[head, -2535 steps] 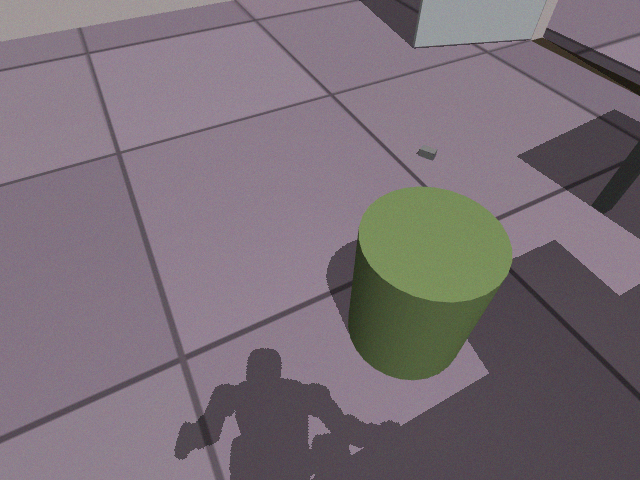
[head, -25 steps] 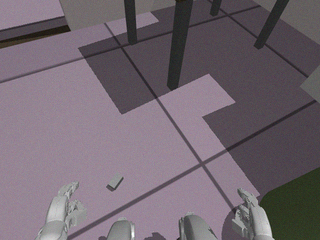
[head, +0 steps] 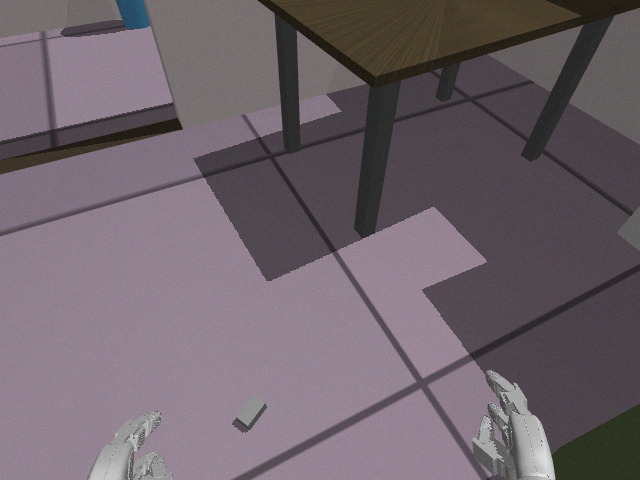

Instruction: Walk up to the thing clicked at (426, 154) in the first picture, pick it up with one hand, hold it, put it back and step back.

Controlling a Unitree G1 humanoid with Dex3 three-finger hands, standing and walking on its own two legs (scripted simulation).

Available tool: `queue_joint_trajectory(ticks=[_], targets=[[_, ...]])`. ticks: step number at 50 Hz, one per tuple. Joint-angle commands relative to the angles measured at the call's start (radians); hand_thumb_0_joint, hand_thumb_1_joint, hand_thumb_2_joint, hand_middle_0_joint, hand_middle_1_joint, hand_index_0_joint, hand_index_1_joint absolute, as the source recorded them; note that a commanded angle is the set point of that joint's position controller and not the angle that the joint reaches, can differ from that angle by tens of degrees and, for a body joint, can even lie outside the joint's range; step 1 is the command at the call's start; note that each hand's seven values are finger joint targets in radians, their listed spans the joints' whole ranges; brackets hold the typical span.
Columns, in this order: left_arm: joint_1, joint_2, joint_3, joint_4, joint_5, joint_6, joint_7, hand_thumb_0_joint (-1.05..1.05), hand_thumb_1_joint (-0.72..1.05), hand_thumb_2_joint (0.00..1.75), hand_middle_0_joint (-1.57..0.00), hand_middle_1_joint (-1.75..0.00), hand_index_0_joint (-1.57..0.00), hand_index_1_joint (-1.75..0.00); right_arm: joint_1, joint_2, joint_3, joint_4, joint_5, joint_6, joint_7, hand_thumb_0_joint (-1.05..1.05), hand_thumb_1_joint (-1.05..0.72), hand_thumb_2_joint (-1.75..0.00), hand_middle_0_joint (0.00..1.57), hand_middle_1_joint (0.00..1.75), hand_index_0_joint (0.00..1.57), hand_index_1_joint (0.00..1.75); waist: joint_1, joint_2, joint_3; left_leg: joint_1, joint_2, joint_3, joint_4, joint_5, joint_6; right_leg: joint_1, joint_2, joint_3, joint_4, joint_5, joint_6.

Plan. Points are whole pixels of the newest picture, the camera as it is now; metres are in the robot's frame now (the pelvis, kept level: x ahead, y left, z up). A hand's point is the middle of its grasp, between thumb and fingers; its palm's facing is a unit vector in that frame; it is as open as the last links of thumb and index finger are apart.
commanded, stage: home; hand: left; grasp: from above
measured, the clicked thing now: (251, 412) +0.44 +0.18 -0.70
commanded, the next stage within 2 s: stand in 1.74 s
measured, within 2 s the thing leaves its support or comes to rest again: neither
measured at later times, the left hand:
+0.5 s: hand (172, 478) +0.16 +0.18 -0.05, palm faces +0.05 -0.98 -0.22, open 7.4 cm
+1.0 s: hand (173, 477) +0.16 +0.17 -0.05, palm faces +0.05 -0.98 -0.22, open 7.4 cm
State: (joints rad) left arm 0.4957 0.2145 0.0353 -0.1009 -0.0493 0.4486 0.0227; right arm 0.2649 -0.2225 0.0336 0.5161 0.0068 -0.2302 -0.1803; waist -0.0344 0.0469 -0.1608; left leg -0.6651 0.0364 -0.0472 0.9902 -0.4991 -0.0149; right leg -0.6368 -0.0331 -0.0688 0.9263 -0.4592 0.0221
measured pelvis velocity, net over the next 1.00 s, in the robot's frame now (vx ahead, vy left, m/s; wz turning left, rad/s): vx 0.00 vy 0.00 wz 0.00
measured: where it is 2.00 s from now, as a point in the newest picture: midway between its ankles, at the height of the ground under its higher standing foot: outside the picture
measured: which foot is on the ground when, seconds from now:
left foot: down 0.00-1.00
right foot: down 0.00-1.00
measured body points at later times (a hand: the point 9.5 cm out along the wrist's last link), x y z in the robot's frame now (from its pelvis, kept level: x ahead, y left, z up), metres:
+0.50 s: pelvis +0.00 +0.00 +0.00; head +0.02 +0.00 +0.45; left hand +0.16 +0.23 -0.03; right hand +0.15 -0.25 -0.07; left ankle +0.00 +0.12 -0.68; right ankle +0.00 -0.14 -0.68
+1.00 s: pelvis +0.00 +0.00 +0.00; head +0.02 -0.01 +0.45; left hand +0.16 +0.23 -0.03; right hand +0.16 -0.25 -0.07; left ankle +0.00 +0.12 -0.68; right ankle +0.00 -0.14 -0.68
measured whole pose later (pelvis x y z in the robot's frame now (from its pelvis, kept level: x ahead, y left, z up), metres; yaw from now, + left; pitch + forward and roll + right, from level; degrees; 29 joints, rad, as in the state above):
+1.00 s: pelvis +0.00 +0.00 +0.00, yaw +0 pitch +10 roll -2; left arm 0.50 0.22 0.03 -0.13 -0.05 0.45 0.02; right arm 0.28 -0.22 0.02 0.54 0.01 -0.24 -0.18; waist -0.03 0.05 -0.16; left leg -0.67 0.04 -0.05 1.00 -0.51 -0.02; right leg -0.65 -0.03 -0.07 0.95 -0.47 0.02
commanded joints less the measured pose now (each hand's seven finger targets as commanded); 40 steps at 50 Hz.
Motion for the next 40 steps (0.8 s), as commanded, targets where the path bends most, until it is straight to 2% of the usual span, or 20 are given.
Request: queue_joint_trajectory(ticks=[1, 2, 3, 4, 6, 9, 11, 13, 16, 18, 20, 22, 23, 24, 27, 31, 34, 36, 38, 40], targets=[[-0.040, 0.119, 0.059, -0.206, 0.009, -0.053, 0.006, 0.00, 0.90, 0.90, -0.20, -0.30, -0.20, -0.30, -0.047, -0.121, -0.057, -0.135, -0.003, -0.056, -0.011, 0.00, -0.90, -0.90, 0.20, 0.30, 0.20, 0.30, -0.010, -0.003, -0.074, 0.084, -0.038, 0.010, -0.162, 0.232, 0.027, 0.061, 0.049, -0.013, -0.142, 0.194, -0.019], [-0.014, 0.097, 0.042, -0.179, 0.006, -0.049, 0.003, 0.00, 0.90, 0.90, -0.20, -0.30, -0.20, -0.30, -0.043, -0.122, -0.056, -0.133, -0.002, -0.057, -0.010, 0.00, -0.90, -0.90, 0.20, 0.30, 0.20, 0.30, -0.015, 0.003, -0.076, 0.091, -0.038, 0.009, -0.160, 0.248, 0.026, 0.059, 0.048, -0.010, -0.137, 0.209, -0.020], [-0.037, 0.119, 0.059, -0.211, 0.007, -0.050, 0.006, 0.00, 0.90, 0.90, -0.20, -0.30, -0.20, -0.30, -0.052, -0.124, -0.057, -0.137, -0.001, -0.057, -0.010, 0.00, -0.90, -0.90, 0.20, 0.30, 0.20, 0.30, -0.002, 0.020, -0.064, 0.085, -0.037, 0.011, -0.166, 0.234, 0.025, 0.054, 0.048, -0.011, -0.139, 0.194, -0.020], [-0.049, 0.118, 0.055, -0.207, 0.006, -0.053, 0.004, 0.00, 0.90, 0.90, -0.20, -0.30, -0.20, -0.30, -0.050, -0.128, -0.058, -0.130, -0.001, -0.057, -0.009, 0.00, -0.90, -0.90, 0.20, 0.30, 0.20, 0.30, -0.012, 0.020, -0.070, 0.093, -0.035, 0.003, -0.170, 0.230, 0.023, 0.051, 0.051, -0.012, -0.136, 0.188, -0.021], [-0.041, 0.124, 0.064, -0.226, 0.005, -0.056, 0.008, 0.00, 0.90, 0.90, -0.20, -0.30, -0.20, -0.30, -0.046, -0.128, -0.062, -0.127, -0.004, -0.059, -0.010, 0.00, -0.90, -0.90, 0.20, 0.30, 0.20, 0.30, -0.003, 0.015, -0.098, 0.092, -0.034, -0.001, -0.162, 0.253, 0.022, 0.068, 0.051, -0.015, -0.128, 0.205, -0.022], [-0.008, 0.094, 0.039, -0.176, 0.003, -0.050, 0.005, 0.00, 0.90, 0.90, -0.20, -0.30, -0.20, -0.30, -0.054, -0.120, -0.053, -0.135, -0.001, -0.058, -0.009, 0.00, -0.90, -0.90, 0.20, 0.30, 0.20, 0.30, -0.006, -0.010, -0.070, 0.078, -0.035, 0.002, -0.161, 0.245, 0.025, 0.057, 0.052, -0.015, -0.135, 0.201, -0.019], [-0.046, 0.130, 0.074, -0.230, 0.000, -0.057, 0.009, 0.00, 0.90, 0.90, -0.20, -0.30, -0.20, -0.30, -0.052, -0.133, -0.067, -0.133, -0.002, -0.059, -0.012, 0.00, -0.90, -0.90, 0.20, 0.30, 0.20, 0.30, -0.003, -0.012, -0.105, 0.083, -0.037, 0.009, -0.150, 0.248, 0.027, 0.077, 0.048, -0.008, -0.136, 0.210, -0.018], [-0.020, 0.111, 0.054, -0.198, 0.001, -0.054, 0.006, 0.00, 0.90, 0.90, -0.20, -0.30, -0.20, -0.30, -0.046, -0.121, -0.056, -0.128, -0.001, -0.059, -0.011, 0.00, -0.90, -0.90, 0.20, 0.30, 0.20, 0.30, -0.006, -0.020, -0.083, 0.075, -0.037, 0.011, -0.149, 0.248, 0.028, 0.067, 0.048, -0.008, -0.134, 0.211, -0.018], [-0.008, 0.106, 0.052, -0.186, 0.002, -0.051, 0.005, 0.00, 0.90, 0.90, -0.20, -0.30, -0.20, -0.30, -0.047, -0.124, -0.059, -0.131, -0.001, -0.059, -0.012, 0.00, -0.90, -0.90, 0.20, 0.30, 0.20, 0.30, -0.004, -0.011, -0.091, 0.076, -0.034, 0.007, -0.151, 0.252, 0.025, 0.063, 0.050, -0.011, -0.130, 0.209, -0.019], [-0.035, 0.124, 0.060, -0.210, 0.002, -0.055, 0.007, 0.00, 0.90, 0.90, -0.20, -0.30, -0.20, -0.30, -0.049, -0.126, -0.059, -0.125, 0.001, -0.059, -0.013, 0.00, -0.90, -0.90, 0.20, 0.30, 0.20, 0.30, -0.001, -0.006, -0.074, 0.072, -0.036, 0.009, -0.155, 0.231, 0.026, 0.058, 0.049, -0.008, -0.136, 0.192, -0.018], [-0.008, 0.103, 0.056, -0.178, 0.002, -0.050, 0.008, 0.00, 0.90, 0.90, -0.20, -0.30, -0.20, -0.30, -0.053, -0.120, -0.057, -0.129, 0.000, -0.061, -0.013, 0.00, -0.90, -0.90, 0.20, 0.30, 0.20, 0.30, 0.001, -0.023, -0.062, 0.061, -0.035, 0.011, -0.153, 0.220, 0.027, 0.054, 0.048, -0.009, -0.141, 0.183, -0.017], [-0.034, 0.131, 0.075, -0.225, -0.001, -0.056, 0.008, 0.00, 0.90, 0.90, -0.20, -0.30, -0.20, -0.30, -0.050, -0.125, -0.062, -0.130, 0.001, -0.062, -0.014, 0.00, -0.90, -0.90, 0.20, 0.30, 0.20, 0.30, 0.008, -0.017, -0.083, 0.061, -0.037, 0.013, -0.153, 0.208, 0.028, 0.066, 0.046, -0.006, -0.142, 0.172, -0.017], [-0.023, 0.127, 0.065, -0.210, 0.002, -0.053, 0.008, 0.00, 0.90, 0.90, -0.20, -0.30, -0.20, -0.30, -0.048, -0.127, -0.062, -0.131, 0.001, -0.062, -0.014, 0.00, -0.90, -0.90, 0.20, 0.30, 0.20, 0.30, -0.004, -0.014, -0.086, 0.069, -0.037, 0.012, -0.152, 0.216, 0.028, 0.060, 0.046, -0.005, -0.139, 0.182, -0.017], [-0.023, 0.117, 0.055, -0.207, 0.004, -0.052, 0.007, 0.00, 0.90, 0.90, -0.20, -0.30, -0.20, -0.30, -0.048, -0.125, -0.061, -0.128, 0.000, -0.063, -0.013, 0.00, -0.90, -0.90, 0.20, 0.30, 0.20, 0.30, 0.000, -0.006, -0.058, 0.060, -0.035, 0.014, -0.156, 0.205, 0.026, 0.050, 0.047, -0.007, -0.138, 0.172, -0.018], [-0.007, 0.110, 0.052, -0.198, 0.003, -0.047, 0.006, 0.00, 0.90, 0.90, -0.20, -0.30, -0.20, -0.30, -0.041, -0.122, -0.062, -0.127, 0.001, -0.061, -0.014, 0.00, -0.90, -0.90, 0.20, 0.30, 0.20, 0.30, -0.002, -0.016, -0.093, 0.074, -0.034, 0.013, -0.141, 0.257, 0.025, 0.063, 0.048, -0.006, -0.127, 0.216, -0.017], [-0.024, 0.120, 0.060, -0.207, 0.002, -0.046, 0.005, 0.00, 0.90, 0.90, -0.20, -0.30, -0.20, -0.30, -0.045, -0.128, -0.064, -0.123, 0.001, -0.062, -0.014, 0.00, -0.90, -0.90, 0.20, 0.30, 0.20, 0.30, -0.004, -0.007, -0.059, 0.066, -0.033, 0.012, -0.152, 0.212, 0.025, 0.047, 0.047, -0.005, -0.135, 0.176, -0.017], [-0.003, 0.096, 0.045, -0.177, 0.000, -0.042, 0.002, 0.00, 0.90, 0.90, -0.20, -0.30, -0.20, -0.30, -0.045, -0.122, -0.061, -0.127, 0.001, -0.063, -0.013, 0.00, -0.90, -0.90, 0.20, 0.30, 0.20, 0.30, -0.008, -0.014, -0.070, 0.073, -0.031, 0.008, -0.150, 0.227, 0.024, 0.045, 0.050, -0.008, -0.132, 0.186, -0.017], [-0.041, 0.132, 0.070, -0.234, -0.001, -0.048, 0.004, 0.00, 0.90, 0.90, -0.20, -0.30, -0.20, -0.30, -0.046, -0.129, -0.067, -0.124, 0.002, -0.064, -0.014, 0.00, -0.90, -0.90, 0.20, 0.30, 0.20, 0.30, -0.001, 0.008, -0.073, 0.076, -0.031, 0.009, -0.152, 0.223, 0.022, 0.051, 0.047, -0.007, -0.131, 0.181, -0.018], [-0.009, 0.116, 0.057, -0.202, 0.002, -0.046, 0.004, 0.00, 0.90, 0.90, -0.20, -0.30, -0.20, -0.30, -0.044, -0.121, -0.063, -0.125, 0.001, -0.063, -0.014, 0.00, -0.90, -0.90, 0.20, 0.30, 0.20, 0.30, 0.000, -0.021, -0.091, 0.073, -0.033, 0.012, -0.136, 0.263, 0.025, 0.063, 0.047, -0.005, -0.127, 0.221, -0.016], [-0.009, 0.109, 0.053, -0.192, 0.000, -0.042, 0.005, 0.00, 0.90, 0.90, -0.20, -0.30, -0.20, -0.30, -0.047, -0.121, -0.060, -0.130, 0.003, -0.062, -0.014, 0.00, -0.90, -0.90, 0.20, 0.30, 0.20, 0.30, -0.002, -0.037, -0.069, 0.060, -0.036, 0.019, -0.130, 0.254, 0.029, 0.063, 0.043, -0.002, -0.136, 0.222, -0.012]])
